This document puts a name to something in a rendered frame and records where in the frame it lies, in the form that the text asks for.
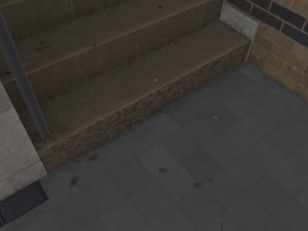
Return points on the stairs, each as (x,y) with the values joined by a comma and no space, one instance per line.
(98,67)

